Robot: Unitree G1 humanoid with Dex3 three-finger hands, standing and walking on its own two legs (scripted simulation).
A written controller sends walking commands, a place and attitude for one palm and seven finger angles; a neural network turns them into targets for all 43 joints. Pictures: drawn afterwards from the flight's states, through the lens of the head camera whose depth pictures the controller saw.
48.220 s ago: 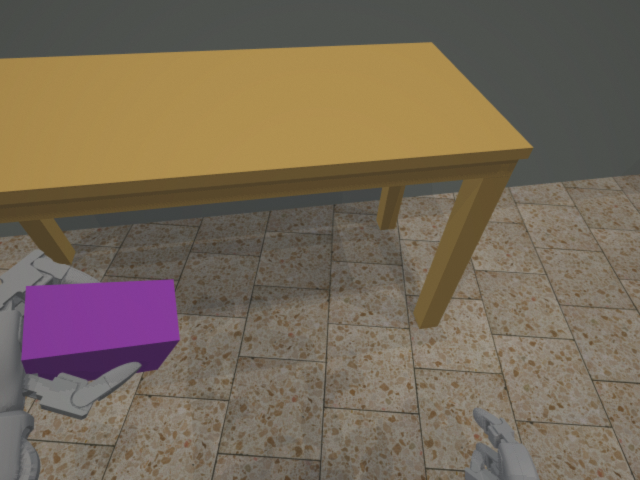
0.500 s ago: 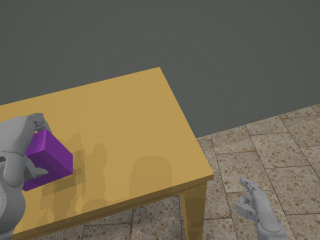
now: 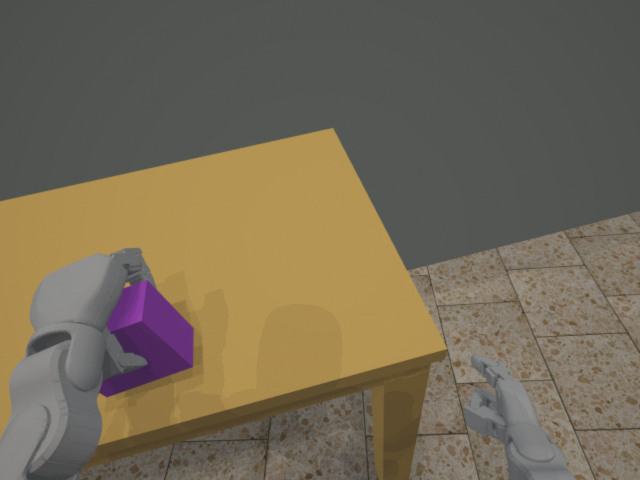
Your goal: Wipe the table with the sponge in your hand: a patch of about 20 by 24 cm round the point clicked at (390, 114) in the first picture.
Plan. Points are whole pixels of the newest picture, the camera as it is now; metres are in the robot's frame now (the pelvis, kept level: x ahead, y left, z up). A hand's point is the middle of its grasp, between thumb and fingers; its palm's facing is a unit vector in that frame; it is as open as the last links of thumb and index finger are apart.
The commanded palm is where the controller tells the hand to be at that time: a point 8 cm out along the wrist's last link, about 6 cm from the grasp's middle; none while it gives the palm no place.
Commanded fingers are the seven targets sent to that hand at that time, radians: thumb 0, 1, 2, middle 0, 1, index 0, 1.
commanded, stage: move the sponge above the wiping area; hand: left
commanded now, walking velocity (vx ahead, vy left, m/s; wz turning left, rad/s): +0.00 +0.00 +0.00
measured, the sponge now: (134, 347) +0.23 +0.28 +0.07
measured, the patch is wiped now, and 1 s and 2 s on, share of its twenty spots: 0.00 0.00 0.15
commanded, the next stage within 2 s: none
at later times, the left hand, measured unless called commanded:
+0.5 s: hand (162, 317) +0.26 +0.24 +0.10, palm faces -0.08 -0.14 -0.99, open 10.0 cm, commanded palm +0.24 +0.26 +0.21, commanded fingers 0.00 0.10 1.30 -1.20 -1.60 -1.20 -1.60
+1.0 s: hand (171, 298) +0.28 +0.23 +0.11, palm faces -0.03 -0.08 -1.00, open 10.0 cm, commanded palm +0.25 +0.25 +0.20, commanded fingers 0.00 0.10 1.30 -1.20 -1.60 -1.20 -1.60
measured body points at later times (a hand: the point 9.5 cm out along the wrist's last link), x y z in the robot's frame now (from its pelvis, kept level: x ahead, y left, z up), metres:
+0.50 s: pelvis +0.01 -0.01 +0.00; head +0.00 -0.06 +0.45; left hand +0.26 +0.24 +0.16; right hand +0.26 -0.22 -0.08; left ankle +0.03 +0.09 -0.74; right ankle +0.01 -0.11 -0.74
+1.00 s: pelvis +0.02 -0.02 +0.00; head +0.01 -0.07 +0.45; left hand +0.27 +0.24 +0.16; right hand +0.26 -0.23 -0.09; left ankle +0.03 +0.09 -0.74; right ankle +0.01 -0.11 -0.74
